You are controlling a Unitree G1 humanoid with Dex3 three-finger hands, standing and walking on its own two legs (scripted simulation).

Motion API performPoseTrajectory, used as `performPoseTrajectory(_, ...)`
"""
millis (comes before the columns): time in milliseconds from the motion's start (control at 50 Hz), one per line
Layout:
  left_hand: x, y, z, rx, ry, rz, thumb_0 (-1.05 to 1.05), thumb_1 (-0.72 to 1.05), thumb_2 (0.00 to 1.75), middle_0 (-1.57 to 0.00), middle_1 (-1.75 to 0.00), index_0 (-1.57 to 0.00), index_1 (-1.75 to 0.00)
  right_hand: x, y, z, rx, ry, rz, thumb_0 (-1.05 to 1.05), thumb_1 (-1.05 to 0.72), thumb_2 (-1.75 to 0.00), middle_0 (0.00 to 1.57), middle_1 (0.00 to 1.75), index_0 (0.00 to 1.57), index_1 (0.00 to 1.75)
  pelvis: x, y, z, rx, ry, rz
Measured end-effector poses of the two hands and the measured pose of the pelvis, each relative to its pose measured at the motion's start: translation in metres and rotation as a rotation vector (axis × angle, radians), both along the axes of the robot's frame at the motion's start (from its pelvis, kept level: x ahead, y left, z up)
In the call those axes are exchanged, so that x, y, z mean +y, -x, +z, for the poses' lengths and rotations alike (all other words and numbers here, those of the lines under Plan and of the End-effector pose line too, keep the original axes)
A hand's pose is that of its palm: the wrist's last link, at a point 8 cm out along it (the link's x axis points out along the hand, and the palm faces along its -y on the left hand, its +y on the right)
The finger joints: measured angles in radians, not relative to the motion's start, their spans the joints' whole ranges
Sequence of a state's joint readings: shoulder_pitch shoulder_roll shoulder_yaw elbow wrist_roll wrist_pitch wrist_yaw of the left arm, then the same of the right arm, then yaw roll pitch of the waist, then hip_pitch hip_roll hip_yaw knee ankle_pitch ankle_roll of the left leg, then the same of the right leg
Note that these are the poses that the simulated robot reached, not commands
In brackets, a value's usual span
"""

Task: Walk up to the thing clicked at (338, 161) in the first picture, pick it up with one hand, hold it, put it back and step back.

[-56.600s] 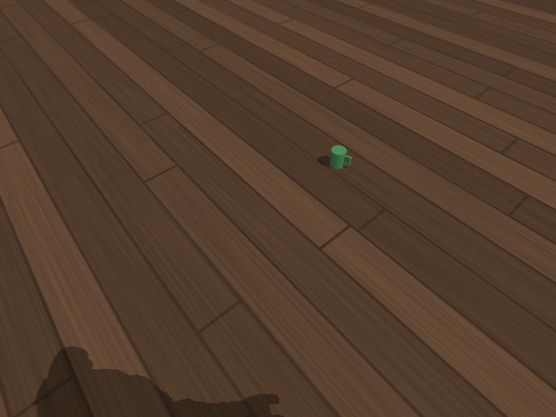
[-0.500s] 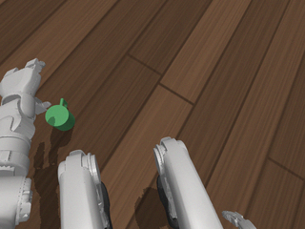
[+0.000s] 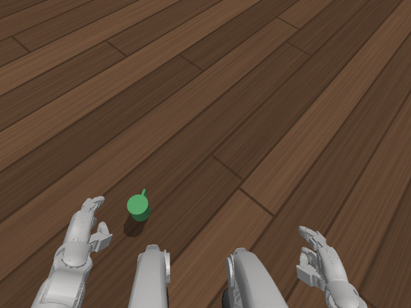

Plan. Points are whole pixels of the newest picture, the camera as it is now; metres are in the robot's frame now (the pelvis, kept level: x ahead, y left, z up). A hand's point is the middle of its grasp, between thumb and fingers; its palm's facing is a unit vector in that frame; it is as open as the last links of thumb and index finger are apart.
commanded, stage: home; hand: left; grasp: from above
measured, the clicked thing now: (140, 204) +0.50 +0.20 -0.55
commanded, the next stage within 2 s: none
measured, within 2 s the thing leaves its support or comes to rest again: neither
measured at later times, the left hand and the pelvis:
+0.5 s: hand (76, 253) +0.23 +0.19 +0.07, palm faces +0.11 -0.97 -0.21, open 7.4 cm; pelvis +0.07 +0.00 +0.11, yaw +3 degrees
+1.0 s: hand (79, 263) +0.21 +0.18 +0.07, palm faces +0.10 -0.97 -0.21, open 7.4 cm; pelvis +0.06 +0.00 +0.12, yaw +3 degrees
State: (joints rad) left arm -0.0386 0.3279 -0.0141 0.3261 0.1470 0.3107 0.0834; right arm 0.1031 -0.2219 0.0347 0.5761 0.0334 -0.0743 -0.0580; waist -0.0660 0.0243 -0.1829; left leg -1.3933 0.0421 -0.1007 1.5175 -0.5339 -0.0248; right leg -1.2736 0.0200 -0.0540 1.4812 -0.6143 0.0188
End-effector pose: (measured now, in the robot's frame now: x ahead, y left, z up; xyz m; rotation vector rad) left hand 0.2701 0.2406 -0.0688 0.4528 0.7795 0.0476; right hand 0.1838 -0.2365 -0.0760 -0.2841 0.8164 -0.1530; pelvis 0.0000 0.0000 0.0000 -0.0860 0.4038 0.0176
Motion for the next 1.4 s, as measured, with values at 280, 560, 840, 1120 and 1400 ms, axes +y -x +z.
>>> performPoseTrajectory(280, -0.002, 0.041, 0.106, 0.039, 0.185, 0.228, 0.01, 0.9, 0.89, -0.21, -0.3, -0.21, -0.3, 0.012, -0.006, 0.083, -0.053, -0.021, -0.073, 0.01, -0.9, -0.9, 0.2, 0.3, 0.21, 0.3, 0.001, -0.045, 0.085, -0.121, -0.025, 0.026)
performPoseTrajectory(560, -0.004, 0.068, 0.166, 0.002, 0.211, 0.249, 0.01, 0.9, 0.89, -0.2, -0.3, -0.2, -0.3, 0.003, -0.044, 0.133, -0.214, 0.017, -0.063, 0.01, -0.9, -0.9, 0.2, 0.3, 0.21, 0.3, 0.001, -0.073, 0.116, -0.2, -0.043, 0.039)
performPoseTrajectory(840, -0.01, 0.073, 0.161, 0.004, 0.222, 0.243, 0.01, 0.9, 0.89, -0.2, -0.3, -0.2, -0.3, 0.003, -0.057, 0.141, -0.265, 0.024, 0.003, 0.01, -0.9, -0.9, 0.2, 0.3, 0.21, 0.3, -0.004, -0.068, 0.115, -0.226, -0.049, 0.046)
performPoseTrajectory(1120, -0.009, 0.08, 0.162, 0.01, 0.215, 0.238, 0.01, 0.9, 0.89, -0.2, -0.3, -0.2, -0.3, 0.002, -0.032, 0.131, -0.221, 0.015, -0.024, 0.02, -0.9, -0.9, 0.2, 0.3, 0.21, 0.3, -0.004, -0.059, 0.114, -0.23, -0.048, 0.042)
performPoseTrajectory(1400, -0.009, 0.08, 0.162, 0.004, 0.22, 0.23, 0.01, 0.9, 0.89, -0.2, -0.3, -0.2, -0.3, 0.002, -0.032, 0.133, -0.238, 0.022, -0.027, 0.02, -0.9, -0.9, 0.2, 0.3, 0.21, 0.3, -0.002, -0.057, 0.113, -0.229, -0.047, 0.039)
